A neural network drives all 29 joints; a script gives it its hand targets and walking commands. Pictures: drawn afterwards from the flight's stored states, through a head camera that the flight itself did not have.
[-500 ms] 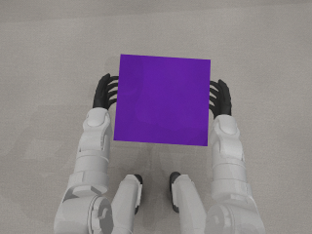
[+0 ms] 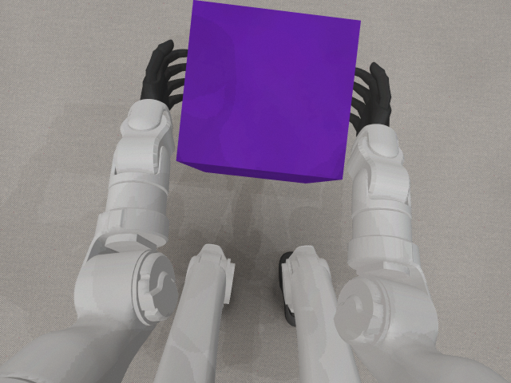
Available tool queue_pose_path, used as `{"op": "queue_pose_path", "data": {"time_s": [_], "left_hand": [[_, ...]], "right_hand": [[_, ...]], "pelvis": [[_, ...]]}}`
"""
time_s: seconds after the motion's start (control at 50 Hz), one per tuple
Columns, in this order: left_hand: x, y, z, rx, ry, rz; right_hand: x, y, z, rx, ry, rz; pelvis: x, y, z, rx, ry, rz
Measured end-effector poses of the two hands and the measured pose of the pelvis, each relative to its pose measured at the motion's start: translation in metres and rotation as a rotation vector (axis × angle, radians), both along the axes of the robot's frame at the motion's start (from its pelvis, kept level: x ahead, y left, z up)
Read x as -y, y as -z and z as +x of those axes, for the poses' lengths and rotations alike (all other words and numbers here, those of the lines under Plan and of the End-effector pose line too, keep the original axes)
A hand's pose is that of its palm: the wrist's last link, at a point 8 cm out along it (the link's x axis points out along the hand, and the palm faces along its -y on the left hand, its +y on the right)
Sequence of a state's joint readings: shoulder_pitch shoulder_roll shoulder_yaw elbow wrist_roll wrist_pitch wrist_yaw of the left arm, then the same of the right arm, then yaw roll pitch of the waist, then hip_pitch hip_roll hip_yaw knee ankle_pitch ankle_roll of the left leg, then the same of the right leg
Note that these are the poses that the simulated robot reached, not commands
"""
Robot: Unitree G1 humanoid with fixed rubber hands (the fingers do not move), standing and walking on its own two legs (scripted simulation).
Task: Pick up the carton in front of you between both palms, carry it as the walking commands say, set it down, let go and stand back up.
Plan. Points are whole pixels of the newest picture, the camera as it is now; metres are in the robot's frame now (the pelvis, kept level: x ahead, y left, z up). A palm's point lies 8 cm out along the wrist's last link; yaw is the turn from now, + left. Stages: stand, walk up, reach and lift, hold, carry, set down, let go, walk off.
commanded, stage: set down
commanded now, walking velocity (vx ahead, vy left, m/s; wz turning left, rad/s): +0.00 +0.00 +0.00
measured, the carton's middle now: (263, 114) +0.50 +0.00 -0.17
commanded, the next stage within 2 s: none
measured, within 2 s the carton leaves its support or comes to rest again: rests again in 1.14 s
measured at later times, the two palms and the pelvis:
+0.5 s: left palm (181, 106) +0.54 +0.16 -0.25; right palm (337, 129) +0.51 -0.14 -0.25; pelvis -0.02 +0.01 -0.11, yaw -1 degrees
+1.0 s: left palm (191, 108) +0.56 +0.16 -0.34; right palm (326, 132) +0.52 -0.14 -0.34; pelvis -0.01 +0.01 -0.18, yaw -1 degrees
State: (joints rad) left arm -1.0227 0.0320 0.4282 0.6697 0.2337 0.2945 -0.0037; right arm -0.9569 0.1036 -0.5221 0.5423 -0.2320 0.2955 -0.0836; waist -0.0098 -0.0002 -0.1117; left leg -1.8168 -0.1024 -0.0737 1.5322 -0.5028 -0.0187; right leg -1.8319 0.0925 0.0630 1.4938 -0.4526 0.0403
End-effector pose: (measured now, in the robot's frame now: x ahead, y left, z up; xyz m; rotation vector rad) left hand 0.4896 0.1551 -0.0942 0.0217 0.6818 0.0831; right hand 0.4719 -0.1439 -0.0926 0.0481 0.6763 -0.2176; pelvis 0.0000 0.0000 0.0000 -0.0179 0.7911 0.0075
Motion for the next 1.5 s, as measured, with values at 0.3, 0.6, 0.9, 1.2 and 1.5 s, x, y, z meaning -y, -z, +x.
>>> {"op": "queue_pose_path", "data": {"time_s": [0.3, 0.6, 0.9, 1.2, 1.5], "left_hand": [[-0.002, 0.09, 0.028, -0.018, 0.035, 0.016], [-0.001, 0.187, 0.056, -0.038, 0.08, 0.035], [0.003, 0.244, 0.076, -0.054, 0.108, 0.048], [-0.002, 0.26, 0.061, -0.095, 0.118, 0.05], [-0.003, 0.264, 0.062, -0.077, 0.148, 0.004]], "right_hand": [[-0.002, 0.091, 0.02, -0.02, 0.012, -0.011], [-0.002, 0.187, 0.04, -0.042, 0.024, -0.024], [0.002, 0.246, 0.054, -0.057, 0.039, -0.015], [0.0, 0.259, 0.045, -0.095, -0.006, -0.016], [0.007, 0.264, 0.046, -0.081, -0.043, 0.003]], "pelvis": [[-0.003, 0.067, -0.011, -0.028, -0.005, -0.01], [-0.007, 0.13, -0.017, 0.011, -0.012, -0.025], [-0.007, 0.17, -0.01, 0.085, -0.001, -0.024], [-0.006, 0.183, -0.018, 0.154, -0.006, -0.022], [-0.009, 0.192, -0.024, 0.214, -0.005, -0.03]]}}
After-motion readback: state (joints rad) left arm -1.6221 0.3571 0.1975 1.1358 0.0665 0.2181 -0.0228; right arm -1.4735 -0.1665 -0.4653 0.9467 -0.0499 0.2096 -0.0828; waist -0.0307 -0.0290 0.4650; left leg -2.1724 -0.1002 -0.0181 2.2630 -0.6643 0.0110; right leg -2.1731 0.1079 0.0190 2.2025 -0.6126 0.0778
